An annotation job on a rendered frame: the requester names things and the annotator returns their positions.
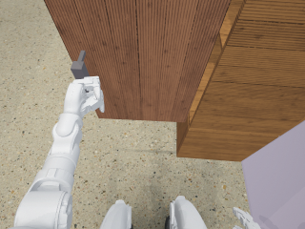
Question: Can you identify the handle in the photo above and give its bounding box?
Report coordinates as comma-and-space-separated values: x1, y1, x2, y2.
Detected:
71, 50, 90, 93

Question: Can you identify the robot left hand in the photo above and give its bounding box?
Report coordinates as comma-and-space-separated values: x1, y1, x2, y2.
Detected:
63, 76, 105, 119

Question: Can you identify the robot right shin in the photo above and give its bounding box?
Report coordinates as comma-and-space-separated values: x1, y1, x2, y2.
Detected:
170, 196, 185, 229

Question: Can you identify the robot left upper arm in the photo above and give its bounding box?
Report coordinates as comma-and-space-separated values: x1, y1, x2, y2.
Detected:
8, 191, 73, 229

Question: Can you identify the cupboard door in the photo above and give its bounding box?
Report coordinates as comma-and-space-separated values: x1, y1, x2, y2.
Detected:
44, 0, 232, 123

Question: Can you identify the robot right hand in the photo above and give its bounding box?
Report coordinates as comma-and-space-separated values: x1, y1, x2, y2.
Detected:
233, 207, 261, 229

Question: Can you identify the right robot thigh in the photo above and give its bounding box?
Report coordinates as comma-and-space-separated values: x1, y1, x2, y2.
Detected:
170, 199, 208, 229

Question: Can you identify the robot left forearm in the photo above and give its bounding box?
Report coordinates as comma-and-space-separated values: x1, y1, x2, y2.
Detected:
13, 113, 84, 227

